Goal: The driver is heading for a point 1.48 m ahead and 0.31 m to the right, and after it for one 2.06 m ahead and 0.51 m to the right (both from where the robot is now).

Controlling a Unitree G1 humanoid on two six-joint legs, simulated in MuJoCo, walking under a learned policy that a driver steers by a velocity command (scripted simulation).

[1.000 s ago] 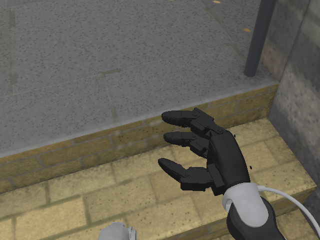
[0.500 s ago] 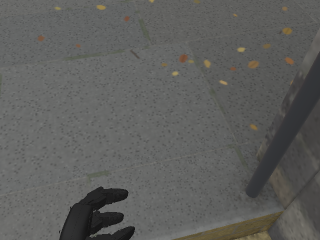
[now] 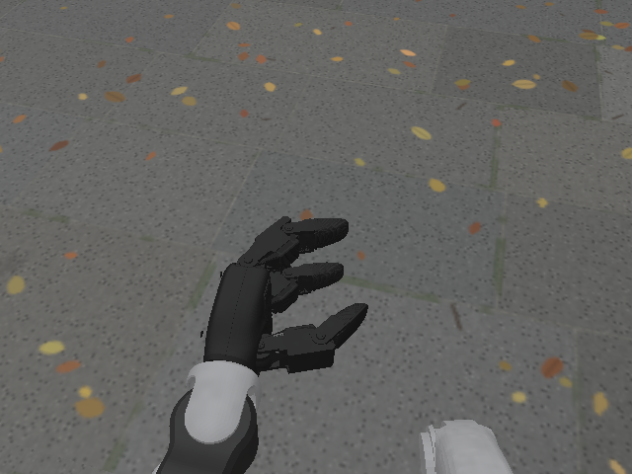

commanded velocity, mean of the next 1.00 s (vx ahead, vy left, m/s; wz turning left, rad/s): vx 1.00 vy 0.00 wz -0.21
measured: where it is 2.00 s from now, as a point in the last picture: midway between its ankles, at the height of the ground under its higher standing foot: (419, 182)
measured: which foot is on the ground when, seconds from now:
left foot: down 0.00-0.08, up 0.10-0.60, down 0.62-1.00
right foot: up 0.00-0.06, down 0.08-0.60, up 0.62-1.00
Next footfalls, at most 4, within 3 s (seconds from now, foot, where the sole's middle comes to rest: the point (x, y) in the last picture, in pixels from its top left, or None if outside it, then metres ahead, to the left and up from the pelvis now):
0.08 right None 0.19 -0.20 -0.61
0.62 left None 0.34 0.17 -0.61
1.08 right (342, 345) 0.74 -0.07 -0.61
1.52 left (354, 208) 1.15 -0.15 -0.61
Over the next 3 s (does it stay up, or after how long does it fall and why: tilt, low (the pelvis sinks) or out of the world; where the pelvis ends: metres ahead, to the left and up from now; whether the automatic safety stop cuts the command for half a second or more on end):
stays up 1.60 -0.48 0.17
